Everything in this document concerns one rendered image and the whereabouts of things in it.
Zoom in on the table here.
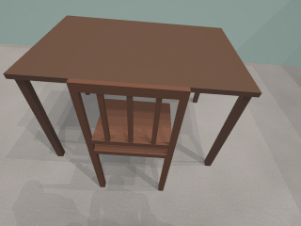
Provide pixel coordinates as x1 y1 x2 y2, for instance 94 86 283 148
3 15 261 166

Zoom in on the chair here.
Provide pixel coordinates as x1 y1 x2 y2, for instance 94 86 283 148
66 78 191 191

